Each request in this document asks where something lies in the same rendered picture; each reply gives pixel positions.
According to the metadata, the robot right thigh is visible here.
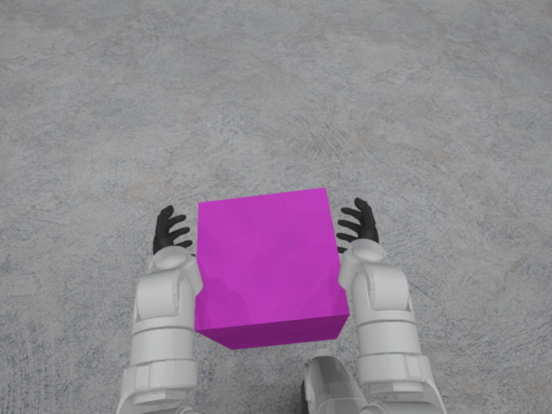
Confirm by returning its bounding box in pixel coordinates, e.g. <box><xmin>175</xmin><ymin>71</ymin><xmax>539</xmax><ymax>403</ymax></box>
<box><xmin>304</xmin><ymin>356</ymin><xmax>368</xmax><ymax>414</ymax></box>

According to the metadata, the right robot hand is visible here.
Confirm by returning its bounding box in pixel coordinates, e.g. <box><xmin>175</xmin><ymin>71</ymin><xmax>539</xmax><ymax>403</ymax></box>
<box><xmin>336</xmin><ymin>198</ymin><xmax>379</xmax><ymax>254</ymax></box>

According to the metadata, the carton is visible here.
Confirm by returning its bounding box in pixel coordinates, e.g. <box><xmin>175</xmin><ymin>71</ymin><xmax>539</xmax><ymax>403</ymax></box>
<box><xmin>194</xmin><ymin>187</ymin><xmax>349</xmax><ymax>350</ymax></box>

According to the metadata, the left robot hand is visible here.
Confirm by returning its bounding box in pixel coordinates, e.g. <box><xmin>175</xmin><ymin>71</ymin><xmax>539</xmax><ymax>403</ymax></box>
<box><xmin>153</xmin><ymin>205</ymin><xmax>196</xmax><ymax>257</ymax></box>

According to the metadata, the robot left forearm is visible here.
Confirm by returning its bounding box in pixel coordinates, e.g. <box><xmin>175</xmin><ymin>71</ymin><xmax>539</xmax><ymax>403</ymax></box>
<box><xmin>116</xmin><ymin>246</ymin><xmax>204</xmax><ymax>414</ymax></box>

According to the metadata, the right robot shin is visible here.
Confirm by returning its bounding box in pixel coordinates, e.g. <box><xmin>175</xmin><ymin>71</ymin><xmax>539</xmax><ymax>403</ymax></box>
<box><xmin>308</xmin><ymin>349</ymin><xmax>331</xmax><ymax>414</ymax></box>

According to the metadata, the robot right forearm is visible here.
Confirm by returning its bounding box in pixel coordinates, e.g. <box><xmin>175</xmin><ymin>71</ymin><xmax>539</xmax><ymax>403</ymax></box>
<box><xmin>338</xmin><ymin>239</ymin><xmax>448</xmax><ymax>414</ymax></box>

